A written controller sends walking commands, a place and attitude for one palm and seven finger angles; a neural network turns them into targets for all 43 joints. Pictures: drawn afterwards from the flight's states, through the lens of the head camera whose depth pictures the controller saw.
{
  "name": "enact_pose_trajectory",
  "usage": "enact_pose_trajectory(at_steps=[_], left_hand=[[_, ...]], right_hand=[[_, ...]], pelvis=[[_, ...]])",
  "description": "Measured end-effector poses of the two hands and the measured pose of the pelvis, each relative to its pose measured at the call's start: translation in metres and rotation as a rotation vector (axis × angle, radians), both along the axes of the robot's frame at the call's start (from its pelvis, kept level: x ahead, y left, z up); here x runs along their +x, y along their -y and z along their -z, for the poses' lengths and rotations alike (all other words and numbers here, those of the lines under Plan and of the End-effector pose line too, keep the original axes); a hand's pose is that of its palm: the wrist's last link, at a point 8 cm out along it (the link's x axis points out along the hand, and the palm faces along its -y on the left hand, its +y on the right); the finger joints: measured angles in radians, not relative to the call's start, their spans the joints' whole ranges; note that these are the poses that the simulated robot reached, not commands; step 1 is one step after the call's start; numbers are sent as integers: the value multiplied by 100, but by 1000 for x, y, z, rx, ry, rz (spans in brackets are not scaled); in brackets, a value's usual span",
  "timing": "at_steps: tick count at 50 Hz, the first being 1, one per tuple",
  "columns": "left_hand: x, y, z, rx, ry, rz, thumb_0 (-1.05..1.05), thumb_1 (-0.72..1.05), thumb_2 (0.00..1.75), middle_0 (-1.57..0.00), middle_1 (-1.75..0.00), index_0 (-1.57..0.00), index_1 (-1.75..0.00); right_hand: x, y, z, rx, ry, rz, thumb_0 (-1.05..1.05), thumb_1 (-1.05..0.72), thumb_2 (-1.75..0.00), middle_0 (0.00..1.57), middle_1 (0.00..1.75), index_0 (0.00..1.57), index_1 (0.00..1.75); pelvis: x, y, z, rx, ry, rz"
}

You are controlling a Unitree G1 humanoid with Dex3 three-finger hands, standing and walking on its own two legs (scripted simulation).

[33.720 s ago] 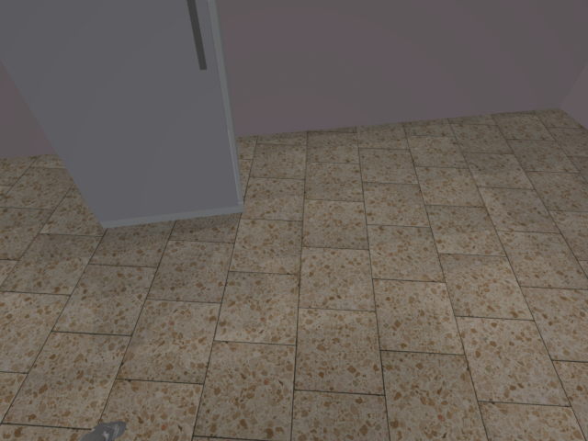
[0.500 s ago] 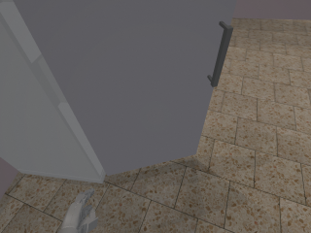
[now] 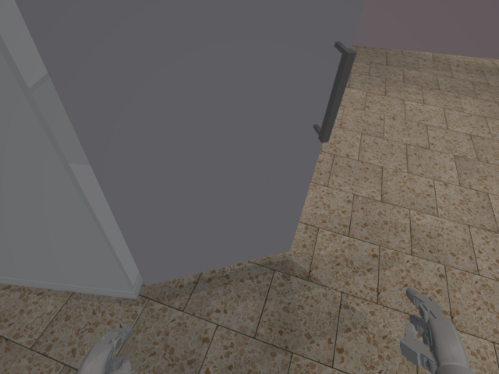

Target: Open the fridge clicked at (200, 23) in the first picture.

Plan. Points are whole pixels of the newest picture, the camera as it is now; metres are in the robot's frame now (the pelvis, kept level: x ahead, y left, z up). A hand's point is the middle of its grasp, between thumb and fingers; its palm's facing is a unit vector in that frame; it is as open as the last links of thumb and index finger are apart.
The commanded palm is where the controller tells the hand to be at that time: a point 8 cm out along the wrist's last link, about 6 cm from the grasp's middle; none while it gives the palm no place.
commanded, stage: let the arm hang, fingers relaxed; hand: right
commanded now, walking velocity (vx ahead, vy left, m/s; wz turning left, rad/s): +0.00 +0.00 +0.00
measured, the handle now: (330, 96) +0.70 -0.13 +0.11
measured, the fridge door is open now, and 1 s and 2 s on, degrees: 68 68 68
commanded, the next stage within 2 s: look to check the result in 0.94 s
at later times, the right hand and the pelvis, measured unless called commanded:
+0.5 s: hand out of the picture -0.05 -0.21 -0.16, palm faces -0.01 +0.98 -0.20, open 7.3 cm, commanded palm none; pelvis +0.00 -0.03 +0.02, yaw +1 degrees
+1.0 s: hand out of the picture +0.01 -0.20 -0.16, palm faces -0.02 +0.98 -0.18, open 7.3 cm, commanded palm none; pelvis +0.02 -0.04 +0.02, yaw +2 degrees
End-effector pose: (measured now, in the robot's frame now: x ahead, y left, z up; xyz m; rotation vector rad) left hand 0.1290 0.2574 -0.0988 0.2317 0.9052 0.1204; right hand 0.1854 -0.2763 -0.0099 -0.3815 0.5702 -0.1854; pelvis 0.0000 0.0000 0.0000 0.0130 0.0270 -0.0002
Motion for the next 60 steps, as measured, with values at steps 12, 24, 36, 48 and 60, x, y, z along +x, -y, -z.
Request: enact_pose_trajectory(at_steps=[12,24,36,48,60], left_hand=[[-123,30,9,19,-445,-73,1,90,90,-21,-30,-21,-30],[-150,69,24,-60,-512,-137,1,90,90,-21,-30,-20,-30],[-145,85,28,-79,-484,-166,1,91,90,-21,-30,-21,-30],[-156,90,28,-84,-525,-194,1,90,90,-20,-30,-20,-30],[-156,87,30,-94,-554,-193,1,90,90,-20,-30,-20,-30]], right_hand=[[-180,-40,129,271,-765,176,-1,-100,-89,21,30,20,30],[-236,-16,116,217,-942,227,0,-93,-90,20,30,20,30],[-189,-26,122,253,-836,173,0,-91,-90,20,30,20,30],[-174,-24,123,244,-833,168,1,-92,-90,20,30,20,30],[-187,-27,121,236,-881,197,0,-91,-90,20,30,20,30]], pelvis=[[-2,7,-15,8,21,1],[3,28,-18,6,34,-23],[9,39,-18,-3,38,-37],[15,39,-17,-6,34,-41],[21,34,-17,-7,35,-38]])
